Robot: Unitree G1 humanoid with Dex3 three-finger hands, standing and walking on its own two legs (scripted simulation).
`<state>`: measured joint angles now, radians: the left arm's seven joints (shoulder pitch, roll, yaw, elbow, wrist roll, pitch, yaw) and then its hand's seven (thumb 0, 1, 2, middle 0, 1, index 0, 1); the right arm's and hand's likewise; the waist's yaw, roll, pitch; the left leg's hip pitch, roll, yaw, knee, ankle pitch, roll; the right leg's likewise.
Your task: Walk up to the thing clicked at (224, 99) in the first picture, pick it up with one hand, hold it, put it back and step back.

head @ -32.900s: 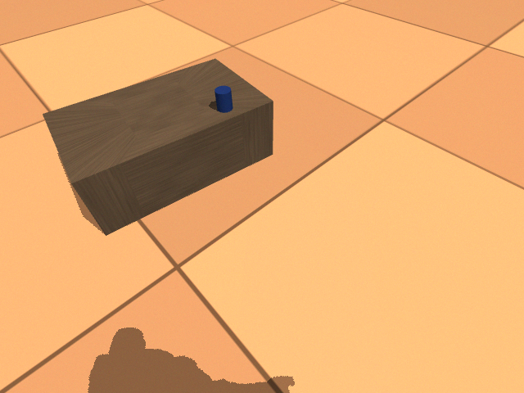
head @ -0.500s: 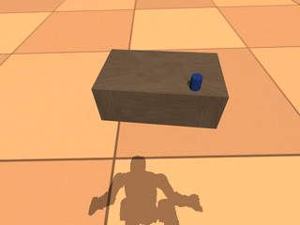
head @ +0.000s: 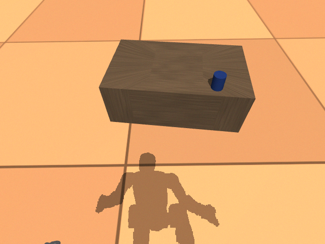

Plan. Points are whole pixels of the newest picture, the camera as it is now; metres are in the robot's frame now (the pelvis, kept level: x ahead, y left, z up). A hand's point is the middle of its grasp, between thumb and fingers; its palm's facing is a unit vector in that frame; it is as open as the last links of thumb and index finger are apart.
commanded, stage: step back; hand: right
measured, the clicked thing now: (218, 81) +1.06 -0.31 -0.35
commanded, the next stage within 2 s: stand in 0.20 s
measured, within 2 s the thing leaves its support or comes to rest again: neither
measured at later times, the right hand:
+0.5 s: hand out of the picture +0.14 -0.26 -0.13, palm faces +0.01 +0.93 -0.36, open 7.4 cm
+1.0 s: hand out of the picture +0.06 -0.26 -0.14, palm faces -0.01 +0.95 -0.31, open 7.4 cm
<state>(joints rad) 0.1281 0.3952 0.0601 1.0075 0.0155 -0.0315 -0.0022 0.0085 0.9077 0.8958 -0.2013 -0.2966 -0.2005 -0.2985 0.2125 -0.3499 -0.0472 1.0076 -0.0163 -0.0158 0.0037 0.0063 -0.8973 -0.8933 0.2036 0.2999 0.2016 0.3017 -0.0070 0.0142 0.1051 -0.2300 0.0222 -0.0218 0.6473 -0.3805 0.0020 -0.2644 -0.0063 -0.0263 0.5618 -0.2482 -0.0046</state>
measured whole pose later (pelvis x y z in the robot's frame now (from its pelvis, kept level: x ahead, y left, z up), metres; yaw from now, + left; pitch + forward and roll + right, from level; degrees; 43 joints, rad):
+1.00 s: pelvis +0.00 -0.01 +0.02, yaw +0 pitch -3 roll +0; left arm 0.11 0.35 0.01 1.16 0.00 -0.02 -0.01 0.01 0.91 0.90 -0.20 -0.30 -0.20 -0.30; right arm 0.11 -0.34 -0.01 1.16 -0.01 -0.01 0.02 0.01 -0.90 -0.89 0.20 0.30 0.20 0.30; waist 0.00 0.01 0.06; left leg -0.09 0.03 0.00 0.31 -0.17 -0.03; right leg -0.13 -0.01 -0.02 0.31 -0.14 0.00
